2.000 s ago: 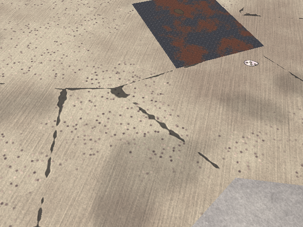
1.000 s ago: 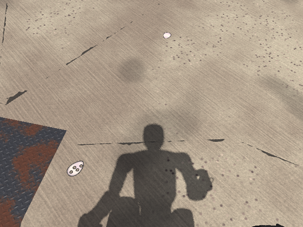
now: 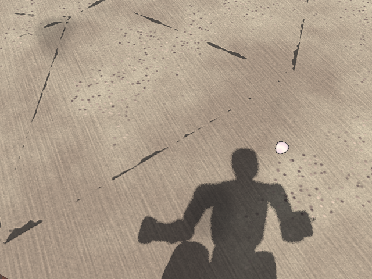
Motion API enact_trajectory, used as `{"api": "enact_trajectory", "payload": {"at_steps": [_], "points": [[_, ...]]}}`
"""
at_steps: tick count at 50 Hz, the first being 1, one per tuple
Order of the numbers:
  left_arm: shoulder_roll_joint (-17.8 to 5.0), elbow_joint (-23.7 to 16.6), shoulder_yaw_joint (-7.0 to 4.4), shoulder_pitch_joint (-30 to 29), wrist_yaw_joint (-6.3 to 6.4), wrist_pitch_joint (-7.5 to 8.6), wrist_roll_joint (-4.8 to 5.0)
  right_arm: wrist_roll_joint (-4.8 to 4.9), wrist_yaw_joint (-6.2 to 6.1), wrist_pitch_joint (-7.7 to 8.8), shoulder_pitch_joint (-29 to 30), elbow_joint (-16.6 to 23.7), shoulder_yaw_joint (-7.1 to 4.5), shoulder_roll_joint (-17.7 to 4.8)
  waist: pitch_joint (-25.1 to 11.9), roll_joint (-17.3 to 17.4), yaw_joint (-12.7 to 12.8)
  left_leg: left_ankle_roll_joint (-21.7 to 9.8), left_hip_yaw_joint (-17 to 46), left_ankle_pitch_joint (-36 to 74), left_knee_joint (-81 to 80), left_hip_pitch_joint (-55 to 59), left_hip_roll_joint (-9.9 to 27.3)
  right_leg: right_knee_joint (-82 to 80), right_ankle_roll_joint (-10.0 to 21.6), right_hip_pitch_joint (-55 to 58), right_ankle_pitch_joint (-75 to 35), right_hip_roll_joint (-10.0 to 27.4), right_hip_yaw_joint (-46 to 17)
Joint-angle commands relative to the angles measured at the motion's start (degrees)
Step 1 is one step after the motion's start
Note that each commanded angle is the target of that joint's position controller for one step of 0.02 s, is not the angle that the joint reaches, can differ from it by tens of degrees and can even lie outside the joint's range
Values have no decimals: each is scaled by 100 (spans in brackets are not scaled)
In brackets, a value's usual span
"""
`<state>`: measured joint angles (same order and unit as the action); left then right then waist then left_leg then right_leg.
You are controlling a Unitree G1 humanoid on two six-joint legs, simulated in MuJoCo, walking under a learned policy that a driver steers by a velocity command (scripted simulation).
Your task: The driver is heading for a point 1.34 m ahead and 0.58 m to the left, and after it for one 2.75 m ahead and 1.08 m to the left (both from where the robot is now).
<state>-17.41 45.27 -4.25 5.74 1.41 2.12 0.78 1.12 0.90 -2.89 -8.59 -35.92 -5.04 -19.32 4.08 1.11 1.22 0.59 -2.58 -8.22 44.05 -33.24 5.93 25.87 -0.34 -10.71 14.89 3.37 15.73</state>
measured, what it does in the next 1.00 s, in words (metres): steps on the spot, turning left: left foot, then right foot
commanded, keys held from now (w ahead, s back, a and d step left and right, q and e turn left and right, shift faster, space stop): q+shift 0.60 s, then shift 0.40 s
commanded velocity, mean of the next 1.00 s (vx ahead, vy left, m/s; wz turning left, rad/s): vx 0.03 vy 0.00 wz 0.76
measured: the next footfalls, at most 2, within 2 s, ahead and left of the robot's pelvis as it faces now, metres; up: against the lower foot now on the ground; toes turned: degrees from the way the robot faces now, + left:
left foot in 0.06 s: +0.15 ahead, +0.12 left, +0.00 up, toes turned +8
right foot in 0.46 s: +0.22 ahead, -0.09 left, +0.00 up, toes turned +34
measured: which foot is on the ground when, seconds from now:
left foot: up 0.00-0.04, down 0.06-0.46, up 0.48-0.84, down 0.86-1.00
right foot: down 0.00-0.06, up 0.08-0.44, down 0.46-0.86, up 0.88-1.00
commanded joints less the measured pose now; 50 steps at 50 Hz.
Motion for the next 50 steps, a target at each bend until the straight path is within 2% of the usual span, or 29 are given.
{"api": "enact_trajectory", "payload": {"at_steps": [1, 2, 3, 4, 5, 6, 7, 8, 11, 14, 21, 22, 23, 24, 25, 26, 27, 28, 30, 32, 34, 38, 42, 43, 44, 45, 46, 48, 50], "points": [[-862, -387, -240, -540, -32, -5, 160, -9, 102, -21, -430, 334, -204, -471, -727, -467, -403, -336, -281, -47, -690, 1108, -200, -1, 707, 216, -2385, 1541, -478], [-769, -329, -235, -425, -47, -36, 191, -42, 59, -6, -679, 276, -281, -566, -814, -269, -504, -511, -362, 146, -1071, 1566, -425, 663, 485, 154, -2412, 1345, -304], [-675, -266, -234, -91, -80, -77, 108, -82, -38, 38, -1149, 197, -456, -1014, -822, 587, -633, -833, 309, 2214, -1591, 2374, -308, 2018, 116, -470, -1578, 881, -135], [-451, -549, -165, 29, -108, -84, -151, -141, -125, 56, -995, 369, -595, -1803, -842, 2329, -213, -1862, 2757, 4222, -1794, 3502, 931, 3990, -452, -2580, 2094, -179, -177], [-555, -639, -137, -156, -121, -69, -207, -287, -36, 215, -1021, 583, -502, -1592, -1948, 1635, -447, -2435, 3991, 2924, -2181, 3870, 1389, 4960, -415, -3026, 2528, -506, -1749], [-668, -689, -167, -467, -126, -53, -42, -237, 20, 327, -900, 614, -448, -1397, -1888, 892, -498, -2240, 3666, 2134, -2365, 3735, 1309, 5031, -240, -3193, 2122, -403, -2091], [-584, -683, -153, -563, -87, -38, -26, -93, -21, 366, -690, 609, -417, -1239, -1562, 442, -357, -1912, 3288, 1510, -2376, 3371, 1013, 4713, -128, -3189, 1646, -301, -2194], [-599, -636, -160, -566, -32, -45, -104, 16, -89, 321, -413, 655, -357, -1036, -1308, 197, -211, -1666, 3014, 1179, -2403, 2983, 826, 4293, -109, -3123, 1298, -220, -2236], [-504, -550, -143, -522, -38, -78, -96, -77, -289, 181, -21, 880, -321, -885, -1306, 353, -13, -1409, 2583, 1325, -2376, 2300, 367, 3075, -200, -2319, 769, -438, -2194], [-301, -469, -65, -514, -71, -83, -40, -31, -372, 116, -127, 903, -392, -972, -1474, 347, -84, -1346, 2710, 1186, -2262, 2272, 230, 2113, -334, -1919, 488, -663, -2287], [-506, -409, -184, -238, -160, -58, -7, 3, -321, -10, 102, 1028, -399, -884, -1178, 907, -88, -993, 3395, -59, -2125, 1683, -128, 486, -174, -875, 69, -759, -2332], [-558, -333, -231, 8, -162, -42, -11, 37, -313, -29, 213, 1055, -378, -832, -1157, 866, 49, -842, 3324, -286, -1937, 1435, -311, -168, -95, -372, -386, -643, -2263], [-841, -298, -326, 212, -131, -62, -67, 37, -295, -42, 63, 1065, -304, -595, -1271, 378, 11, -593, 2976, -1352, -1296, 896, -669, -618, 185, 359, -480, 140, -2782], [-1263, -376, -386, 49, -72, -148, -182, 52, -273, -38, -180, 1119, -211, -276, -1118, -1215, -300, -279, 1668, -2647, 56, -225, -1576, -1024, 895, 759, -607, 1355, -4204], [-1096, -491, -359, -145, -62, -109, -380, -14, -212, 61, -305, 1151, -336, -750, -945, -1740, -404, -22, 1366, -2562, 1450, -576, -1210, -1264, 1494, 229, -677, 2017, -4992], [-730, -700, -268, -547, 2, -96, -329, -14, -176, 75, -376, 977, -430, -1098, -803, -1309, -454, 98, 1232, -2106, 2040, -504, -875, -1170, 1425, 42, -577, 1797, -4366], [-508, -778, -215, -792, 69, -124, -232, -8, -172, 39, -449, 815, -456, -1112, -651, -963, -465, 180, 1114, -1698, 2311, -434, -784, -1056, 1148, -106, -429, 1324, -3627], [-484, -817, -195, -830, 136, -154, -154, -41, -185, -6, -517, 734, -425, -967, -629, -756, -440, 247, 996, -1403, 2698, -531, -739, -970, 1000, -17, -492, 1079, -3221], [-555, -780, -179, -601, 210, -191, -144, 24, -140, -37, -381, 821, -301, -680, -499, -618, -279, 349, 654, -1149, 2834, -708, -536, -992, 1076, 68, -1101, 994, -2601], [-666, -657, -205, -88, 191, -231, -185, 33, -151, -6, 61, 1002, -171, -439, -594, -680, 53, 434, 498, -1165, 2266, -767, -421, -961, 1257, 497, -1535, 1029, -2446], [-815, -602, -247, 129, 124, -263, -179, -15, -155, 18, 200, 1068, -97, -329, -797, -810, 163, 477, 490, -1418, 1661, -517, -359, -856, 1377, 809, -1930, 1151, -2346], [-1071, -597, -323, 36, -40, -290, -67, -45, -136, 35, 78, 960, -39, -314, -980, -1132, 102, 369, 157, -1586, 308, 678, -480, -675, 1340, 518, -2499, 1234, -1963], [-921, -436, -242, 101, -77, -270, 145, -49, -95, 7, -460, 641, -77, -309, -1014, -1110, -212, -81, -22, -259, -2138, 2115, -732, -5, 932, 239, -2386, 1142, -1758], [-665, -298, -160, 433, -101, -227, 105, -54, -116, 7, -502, 632, -108, -468, -1108, -678, -164, -260, 418, 538, -2479, 2941, -467, 421, 498, -319, -1683, 923, -1488], [-205, -454, 23, 538, -176, -167, -254, -94, -195, -2, -549, 741, -175, -943, -1386, 991, 40, -695, 2103, 2864, -2209, 3965, 978, 1790, -91, -1580, 914, 383, -971], [-379, -589, -38, 201, -120, -159, -193, -309, -161, 70, -347, 779, -147, -969, -1376, 1492, -186, -1777, 2634, 3092, -2208, 3271, 1742, 2615, -335, -2216, 2211, 14, -1295], [-765, -562, -147, -30, -63, -195, -87, -352, -115, 172, -349, 742, -90, -703, -1230, 927, -391, -1868, 2362, 2664, -2340, 2952, 1433, 3220, -393, -2138, 2141, 99, -1600], [-676, -366, -176, 171, 1, -290, -41, -258, -115, 285, 53, 582, -32, -547, -957, 755, -146, -1368, 1694, 2079, -2338, 2706, 825, 3349, -412, -2114, 1525, 132, -1727], [-614, -289, -167, 358, 29, -347, -95, -194, -152, 316, 299, 501, 43, -387, -901, 764, 7, -1298, 1404, 2604, -2298, 2365, 649, 3343, -511, -1734, 1005, 65, -1720]]}}
Keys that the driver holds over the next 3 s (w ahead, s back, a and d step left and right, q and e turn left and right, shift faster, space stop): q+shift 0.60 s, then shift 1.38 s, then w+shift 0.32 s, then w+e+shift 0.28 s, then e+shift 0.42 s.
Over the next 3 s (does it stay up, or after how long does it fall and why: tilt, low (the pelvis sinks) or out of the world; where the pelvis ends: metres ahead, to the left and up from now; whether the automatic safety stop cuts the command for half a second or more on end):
stays up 0.41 0.32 0.00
